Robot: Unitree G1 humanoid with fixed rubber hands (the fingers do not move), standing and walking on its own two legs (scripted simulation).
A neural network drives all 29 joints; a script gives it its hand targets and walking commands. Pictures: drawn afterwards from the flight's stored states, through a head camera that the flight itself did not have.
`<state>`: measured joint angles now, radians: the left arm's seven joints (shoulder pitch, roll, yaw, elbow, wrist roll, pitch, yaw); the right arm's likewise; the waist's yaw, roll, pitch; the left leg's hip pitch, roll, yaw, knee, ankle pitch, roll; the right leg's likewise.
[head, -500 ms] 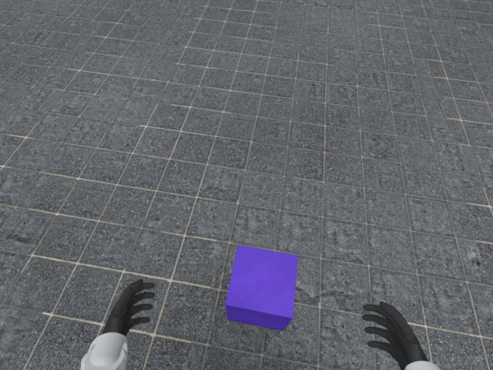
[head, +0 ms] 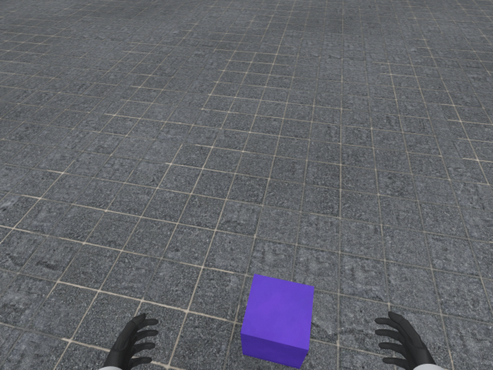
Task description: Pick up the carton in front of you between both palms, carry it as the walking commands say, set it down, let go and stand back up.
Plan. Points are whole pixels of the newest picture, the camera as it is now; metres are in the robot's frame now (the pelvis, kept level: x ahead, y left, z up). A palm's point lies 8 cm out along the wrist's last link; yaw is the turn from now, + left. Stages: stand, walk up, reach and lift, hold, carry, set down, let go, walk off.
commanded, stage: let go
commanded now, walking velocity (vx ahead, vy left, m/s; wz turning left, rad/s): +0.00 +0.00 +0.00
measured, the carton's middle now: (277, 321) +0.42 -0.06 -0.65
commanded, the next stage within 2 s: stand in 0.06 s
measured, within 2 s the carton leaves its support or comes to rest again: neither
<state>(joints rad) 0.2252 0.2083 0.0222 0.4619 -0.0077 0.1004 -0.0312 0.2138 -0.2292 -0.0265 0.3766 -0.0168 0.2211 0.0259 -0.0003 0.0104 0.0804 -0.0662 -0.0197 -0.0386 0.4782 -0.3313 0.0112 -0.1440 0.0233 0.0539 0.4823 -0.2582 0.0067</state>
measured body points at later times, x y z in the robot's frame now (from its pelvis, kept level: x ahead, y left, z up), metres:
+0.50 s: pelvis +0.01 -0.02 +0.00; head +0.02 -0.04 +0.45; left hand +0.13 +0.29 -0.09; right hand +0.16 -0.30 -0.11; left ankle -0.04 +0.11 -0.74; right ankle +0.01 -0.13 -0.74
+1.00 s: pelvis +0.01 -0.02 +0.00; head +0.01 -0.03 +0.45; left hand +0.11 +0.29 -0.09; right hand +0.14 -0.31 -0.11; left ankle -0.04 +0.11 -0.74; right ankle +0.01 -0.13 -0.74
